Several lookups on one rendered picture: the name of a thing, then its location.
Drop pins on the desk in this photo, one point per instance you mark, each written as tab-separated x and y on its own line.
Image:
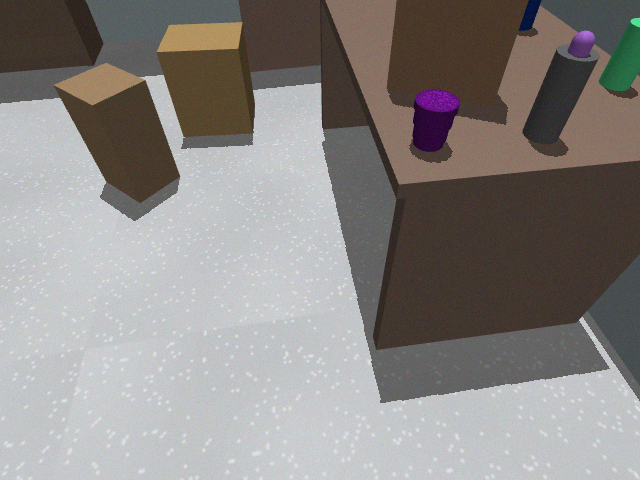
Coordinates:
492	233

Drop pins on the bookshelf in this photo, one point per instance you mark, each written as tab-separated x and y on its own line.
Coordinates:
47	34

